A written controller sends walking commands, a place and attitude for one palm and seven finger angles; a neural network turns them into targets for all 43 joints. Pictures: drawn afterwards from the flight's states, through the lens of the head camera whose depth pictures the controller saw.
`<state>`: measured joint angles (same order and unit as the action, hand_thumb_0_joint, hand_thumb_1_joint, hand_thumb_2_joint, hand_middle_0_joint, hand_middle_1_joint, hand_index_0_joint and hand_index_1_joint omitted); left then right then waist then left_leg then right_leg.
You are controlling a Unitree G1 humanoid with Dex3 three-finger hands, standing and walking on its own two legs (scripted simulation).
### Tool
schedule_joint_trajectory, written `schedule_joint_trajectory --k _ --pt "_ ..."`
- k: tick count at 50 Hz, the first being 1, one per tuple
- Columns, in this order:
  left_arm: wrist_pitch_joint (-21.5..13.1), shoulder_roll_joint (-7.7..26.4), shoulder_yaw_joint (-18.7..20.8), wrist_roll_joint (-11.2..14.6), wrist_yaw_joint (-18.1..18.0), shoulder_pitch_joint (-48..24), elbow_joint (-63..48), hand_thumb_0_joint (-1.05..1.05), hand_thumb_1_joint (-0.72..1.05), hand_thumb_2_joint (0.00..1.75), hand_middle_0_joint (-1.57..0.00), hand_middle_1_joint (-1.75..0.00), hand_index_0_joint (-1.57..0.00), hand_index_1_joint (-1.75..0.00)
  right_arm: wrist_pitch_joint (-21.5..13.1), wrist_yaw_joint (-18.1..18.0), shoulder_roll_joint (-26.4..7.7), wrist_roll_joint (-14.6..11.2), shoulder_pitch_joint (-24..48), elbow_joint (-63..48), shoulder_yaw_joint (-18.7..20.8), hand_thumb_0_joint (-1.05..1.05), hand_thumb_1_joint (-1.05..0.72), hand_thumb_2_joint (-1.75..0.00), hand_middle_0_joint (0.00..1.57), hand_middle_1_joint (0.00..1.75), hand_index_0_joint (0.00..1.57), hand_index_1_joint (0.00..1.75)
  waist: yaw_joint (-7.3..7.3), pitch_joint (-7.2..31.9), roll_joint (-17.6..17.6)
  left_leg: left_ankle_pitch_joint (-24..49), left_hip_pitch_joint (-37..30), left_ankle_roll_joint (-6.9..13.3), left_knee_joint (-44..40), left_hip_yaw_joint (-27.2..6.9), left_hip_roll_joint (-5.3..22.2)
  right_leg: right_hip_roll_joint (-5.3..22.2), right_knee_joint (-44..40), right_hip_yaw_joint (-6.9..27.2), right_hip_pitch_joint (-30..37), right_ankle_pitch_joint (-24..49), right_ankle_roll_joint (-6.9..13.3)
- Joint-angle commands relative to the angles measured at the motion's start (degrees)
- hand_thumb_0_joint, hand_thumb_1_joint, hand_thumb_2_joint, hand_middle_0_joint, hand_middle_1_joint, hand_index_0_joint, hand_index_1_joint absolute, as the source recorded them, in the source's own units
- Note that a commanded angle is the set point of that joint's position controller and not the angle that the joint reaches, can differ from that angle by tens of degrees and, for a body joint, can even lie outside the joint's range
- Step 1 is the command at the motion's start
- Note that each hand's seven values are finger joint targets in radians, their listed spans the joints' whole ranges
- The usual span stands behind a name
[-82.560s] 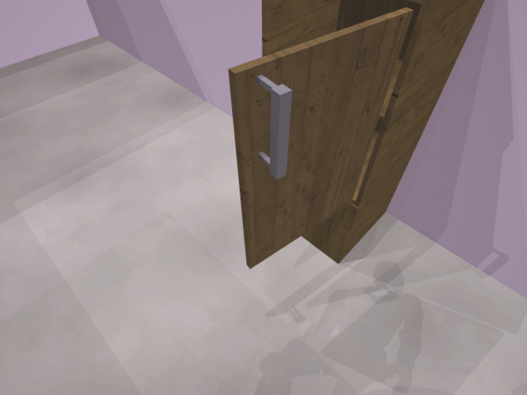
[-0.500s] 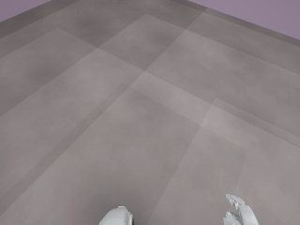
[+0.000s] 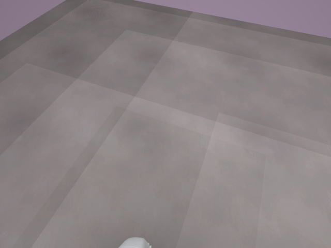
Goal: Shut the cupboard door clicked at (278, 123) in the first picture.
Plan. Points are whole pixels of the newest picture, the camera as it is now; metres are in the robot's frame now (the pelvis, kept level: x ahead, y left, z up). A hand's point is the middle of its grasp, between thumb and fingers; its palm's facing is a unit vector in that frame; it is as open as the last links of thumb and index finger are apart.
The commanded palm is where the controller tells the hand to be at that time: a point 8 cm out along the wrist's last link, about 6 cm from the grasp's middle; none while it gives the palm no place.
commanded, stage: turn to face it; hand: left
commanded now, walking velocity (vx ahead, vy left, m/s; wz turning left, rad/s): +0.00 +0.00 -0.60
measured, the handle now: out of the picture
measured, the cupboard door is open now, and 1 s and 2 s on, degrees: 5 5 5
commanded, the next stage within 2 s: none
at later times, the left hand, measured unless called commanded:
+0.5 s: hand (116, 200) +0.25 +0.17 -0.15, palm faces -0.32 -0.90 -0.30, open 7.4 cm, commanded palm none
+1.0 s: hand (133, 190) +0.29 +0.13 -0.16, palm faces -0.57 -0.80 -0.20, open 7.4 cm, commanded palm none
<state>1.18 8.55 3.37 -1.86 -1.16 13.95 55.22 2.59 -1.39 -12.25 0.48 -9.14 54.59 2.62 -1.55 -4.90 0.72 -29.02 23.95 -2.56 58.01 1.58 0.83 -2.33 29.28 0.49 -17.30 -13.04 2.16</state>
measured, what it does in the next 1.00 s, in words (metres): steps on the spot, turning right: left foot, then right foot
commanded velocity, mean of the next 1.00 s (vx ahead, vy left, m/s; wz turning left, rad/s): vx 0.00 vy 0.00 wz -0.60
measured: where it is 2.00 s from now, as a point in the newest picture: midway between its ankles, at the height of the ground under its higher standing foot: outside the picture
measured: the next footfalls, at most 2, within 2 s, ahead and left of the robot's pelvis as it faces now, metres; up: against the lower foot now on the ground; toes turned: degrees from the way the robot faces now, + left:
left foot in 0.14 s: +0.08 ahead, +0.14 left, +0.00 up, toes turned -4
right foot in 0.48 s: +0.05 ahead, -0.11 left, +0.00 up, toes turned -22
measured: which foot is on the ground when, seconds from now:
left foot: up 0.00-0.12, down 0.14-0.48, up 0.50-0.78, down 0.80-1.00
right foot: down 0.00-0.14, up 0.16-0.46, down 0.48-0.80, up 0.82-1.00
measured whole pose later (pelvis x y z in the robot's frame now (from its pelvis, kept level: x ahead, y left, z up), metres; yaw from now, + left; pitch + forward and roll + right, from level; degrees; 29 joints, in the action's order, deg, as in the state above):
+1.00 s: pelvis +0.09 +0.01 +0.00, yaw -37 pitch +1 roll -3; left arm 4.9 14.8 4.6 -1.2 2.0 8.8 50.6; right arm 0.9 -1.4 -11.6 2.0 -13.5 48.6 0.4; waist -0.3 -6.1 -0.2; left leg -17.1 14.7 -1.5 31.4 6.8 8.1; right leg -0.2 53.0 -3.4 -23.9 -29.0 -2.5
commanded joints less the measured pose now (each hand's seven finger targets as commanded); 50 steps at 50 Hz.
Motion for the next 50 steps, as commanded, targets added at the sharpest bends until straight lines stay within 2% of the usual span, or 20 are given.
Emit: schedule_joint_trajectory --k 1,5,7,8,13,18,21,22,23,24,25,27,30,37,38,40,41,43,46,50 --pt "-0.65 12.58 3.58 0.09 -0.2 1.13 -3.94 0.0 0.9 0.9 -0.2 -0.3 -0.2 -0.3 -1.36 -0.25 -2.07 -0.08 -0.34 -5.48 0.65 0.0 -0.9 -0.9 0.2 0.3 0.2 0.3 0.38 8.16 -6.51 2.46 0.46 -0.53 -11.58 -0.93 -0.1 14.39 -8.13 18.34 8.87 23.69 8.95" --pt "0.33 11.75 3.33 1.03 0.5 -3.56 -5.83 0.0 0.9 0.9 -0.2 -0.3 -0.2 -0.3 -2.59 -0.85 -4.71 0.0 -8.21 -4.01 1.0 0.0 -0.9 -0.9 0.2 0.3 0.2 0.3 4.0 8.97 -5.1 17.21 -17.54 0.14 -33.92 -1.46 1.33 8.07 -1.64 15.1 -1.86 11.98 2.15" --pt "0.5 8.04 2.29 1.44 1.34 -3.05 -8.23 0.0 0.9 0.9 -0.2 -0.3 -0.2 -0.3 -2.88 -1.17 -12.89 1.07 -9.34 -5.95 2.44 0.0 -0.9 -0.9 0.2 0.3 0.2 0.3 4.02 7.8 15.9 27.48 -19.84 10.25 -41.41 -22.2 23.53 -1.22 17.59 1.82 -12.85 -19.88 -3.33" --pt "0.85 9.63 2.56 0.84 1.53 -3.87 -8.56 0.0 0.9 0.9 -0.2 -0.3 -0.2 -0.3 -2.8 -1.15 -12.77 1.68 -8.2 -6.63 2.13 0.0 -0.9 -0.9 0.2 0.3 0.2 0.3 4.08 6.13 9.81 26.01 -15.66 13.59 -41.85 -21.99 25.6 0.55 26.59 2.0 -12.46 -21.89 -3.61" --pt "1.86 8.69 2.04 0.86 3.03 -6.76 -8.46 0.0 0.9 0.9 -0.2 -0.3 -0.2 -0.3 -2.72 -1.52 -10.74 1.66 -5.53 -7.37 1.51 0.0 -0.9 -0.9 0.2 0.3 0.2 0.3 2.49 5.46 8.66 48.69 -19.74 10.86 -35.59 -4.7 18.07 3.69 28.13 -1.9 -12.47 -15.55 -5.32" --pt "1.43 8.23 1.37 0.78 3.27 -9.49 -9.97 0.0 0.9 0.9 -0.2 -0.3 -0.2 -0.3 -2.27 -0.96 -12.19 1.5 -8.15 -6.17 2.3 0.0 -0.9 -0.9 0.2 0.3 0.2 0.3 4.03 6.42 11.07 51.16 -20.99 9.26 -32.32 0.1 18.47 1.9 14.66 -5.62 -5.47 -12.08 -3.93" --pt "0.81 9.64 1.74 0.75 3.12 -5.71 -9.35 0.0 0.9 0.9 -0.2 -0.3 -0.2 -0.3 -1.93 -0.44 -12.97 1.05 -6.32 -6.72 2.63 0.0 -0.9 -0.9 0.2 0.3 0.2 0.3 1.32 6.85 9.57 46.54 -17.47 5.8 -26.38 3.65 17.39 1.19 1.78 -7.07 3.95 -1.25 -2.71" --pt "0.31 12.0 2.19 0.55 2.82 -1.25 -8.33 0.0 0.9 0.9 -0.2 -0.3 -0.2 -0.3 -1.86 0.02 -12.43 0.56 -5.41 -7.28 2.73 0.0 -0.9 -0.9 0.2 0.3 0.2 0.3 -1.1 8.72 5.59 41.97 -12.86 3.53 -19.0 5.35 15.61 2.84 -4.35 -4.43 12.19 6.16 -1.58" --pt "-0.44 17.67 3.34 0.03 2.05 3.37 -7.03 0.0 0.9 0.9 -0.2 -0.3 -0.2 -0.3 -1.83 0.45 -8.76 -0.09 -4.51 -9.13 2.05 0.0 -0.9 -0.9 0.2 0.3 0.2 0.3 -3.03 12.05 -9.03 20.03 0.62 0.01 -6.13 9.89 9.03 15.9 -7.69 11.49 24.16 22.72 3.11" --pt "-0.67 21.16 3.82 0.79 1.4 5.73 -5.99 0.0 0.9 0.9 -0.2 -0.3 -0.2 -0.3 -1.3 0.34 -7.37 -0.04 -0.95 -11.48 1.36 0.0 -0.9 -0.9 0.2 0.3 0.2 0.3 -4.01 9.64 -15.07 -9.32 10.1 -1.81 5.47 5.4 2.8 25.44 -7.66 22.21 21.88 40.4 10.52" --pt "-0.44 20.42 3.91 0.82 0.6 4.63 -6.47 0.0 0.9 0.9 -0.2 -0.3 -0.2 -0.3 -0.6 -0.24 -7.82 0.01 0.18 -11.01 1.3 0.0 -0.9 -0.9 0.2 0.3 0.2 0.3 -3.55 9.03 -13.58 -7.84 11.75 -1.18 10.46 -1.89 4.41 24.27 -8.77 23.52 17.79 31.04 12.27" --pt "0.34 17.06 3.19 0.61 0.03 -4.5 -8.95 0.0 0.9 0.9 -0.2 -0.3 -0.2 -0.3 -0.52 0.01 -8.3 0.16 -0.62 -9.57 1.68 0.0 -0.9 -0.9 0.2 0.3 0.2 0.3 0.19 6.03 -11.38 0.07 11.4 -1.55 10.9 -3.27 6.23 19.3 -9.76 18.18 12.09 16.03 10.32" --pt "0.06 16.04 2.63 0.28 0.55 -6.98 -10.25 0.0 0.9 0.9 -0.2 -0.3 -0.2 -0.3 -0.27 0.61 -6.91 0.45 -2.46 -8.47 1.44 0.0 -0.9 -0.9 0.2 0.3 0.2 0.3 2.15 4.91 -9.0 4.02 4.74 -2.25 2.48 -0.46 4.09 14.82 -9.66 13.16 4.7 15.14 7.88" --pt "0.53 16.06 3.31 0.53 1.04 -7.21 -9.69 0.0 0.9 0.9 -0.2 -0.3 -0.2 -0.3 -1.8 0.06 -6.35 -0.12 -7.26 -8.1 1.26 0.0 -0.9 -0.9 0.2 0.3 0.2 0.3 4.04 7.57 -9.31 12.29 -8.35 -1.56 -25.16 0.37 0.5 11.56 -3.5 17.05 2.24 14.81 4.72" --pt "0.79 14.65 3.06 1.0 1.13 -7.42 -10.25 0.0 0.9 0.9 -0.2 -0.3 -0.2 -0.3 -2.44 -0.23 -7.85 0.08 -9.53 -7.51 1.42 0.0 -0.9 -0.9 0.2 0.3 0.2 0.3 4.84 8.7 -5.83 16.62 -14.99 -0.8 -32.53 -1.04 2.39 8.88 -0.08 15.59 -1.76 11.1 2.23" --pt "1.0 9.74 2.04 1.55 1.83 -4.94 -12.07 0.0 0.9 0.9 -0.2 -0.3 -0.2 -0.3 -2.94 -0.73 -16.35 1.38 -11.64 -8.69 2.72 0.0 -0.9 -0.9 0.2 0.3 0.2 0.3 4.84 9.61 17.5 28.25 -20.47 10.26 -40.93 -23.03 25.3 -1.79 21.97 0.84 -13.94 -23.18 -3.7" --pt "1.07 11.11 2.29 0.77 2.0 -5.26 -11.8 0.0 0.9 0.9 -0.2 -0.3 -0.2 -0.3 -2.94 -0.71 -15.55 1.68 -10.39 -9.32 2.4 0.0 -0.9 -0.9 0.2 0.3 0.2 0.3 4.79 8.63 11.75 23.26 -15.09 12.72 -41.46 -22.47 26.56 0.63 31.23 2.27 -11.97 -23.66 -3.58" --pt "1.42 11.34 2.83 0.49 2.77 -6.69 -10.81 0.0 0.9 0.9 -0.2 -0.3 -0.2 -0.3 -3.04 -0.98 -13.18 1.72 -5.72 -10.33 1.86 0.0 -0.9 -0.9 0.2 0.3 0.2 0.3 2.78 5.47 12.22 30.12 -13.02 11.66 -39.98 -15.26 22.53 3.15 37.13 1.28 -14.16 -18.78 -4.61" --pt "1.92 8.87 1.99 0.97 3.58 -7.3 -10.44 0.0 0.9 0.9 -0.2 -0.3 -0.2 -0.3 -2.77 -1.34 -12.09 1.74 -5.86 -9.63 1.62 0.0 -0.9 -0.9 0.2 0.3 0.2 0.3 2.76 6.78 11.23 44.14 -18.07 10.27 -35.29 -3.96 18.6 3.68 28.51 -2.44 -11.56 -16.71 -5.44" --pt "1.46 8.11 1.54 0.96 3.7 -7.55 -10.38 0.0 0.9 0.9 -0.2 -0.3 -0.2 -0.3 -2.22 -0.89 -13.22 1.47 -7.44 -8.34 2.51 0.0 -0.9 -0.9 0.2 0.3 0.2 0.3 3.82 8.23 13.09 44.43 -19.22 9.3 -32.09 0.44 19.09 1.89 15.75 -6.1 -4.95 -13.88 -4.48"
